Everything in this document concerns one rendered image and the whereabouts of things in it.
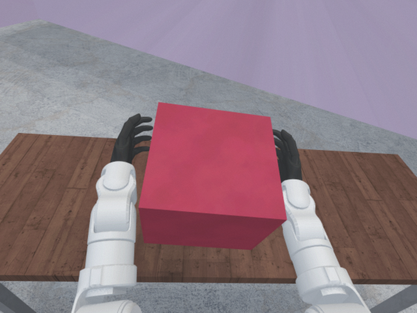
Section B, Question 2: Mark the left robot upper arm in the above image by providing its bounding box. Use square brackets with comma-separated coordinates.
[76, 300, 142, 313]

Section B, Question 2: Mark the carton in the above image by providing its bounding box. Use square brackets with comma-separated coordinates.
[138, 102, 287, 250]

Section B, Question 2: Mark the right robot forearm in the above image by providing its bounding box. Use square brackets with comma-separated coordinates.
[281, 179, 371, 313]

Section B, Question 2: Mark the right robot hand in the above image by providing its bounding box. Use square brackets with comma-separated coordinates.
[272, 129, 302, 183]

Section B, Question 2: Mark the table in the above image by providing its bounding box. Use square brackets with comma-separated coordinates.
[0, 133, 417, 313]

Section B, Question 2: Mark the left robot forearm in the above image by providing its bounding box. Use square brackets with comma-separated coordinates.
[71, 161, 137, 313]

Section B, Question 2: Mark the left robot hand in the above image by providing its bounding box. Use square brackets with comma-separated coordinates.
[110, 113, 153, 164]

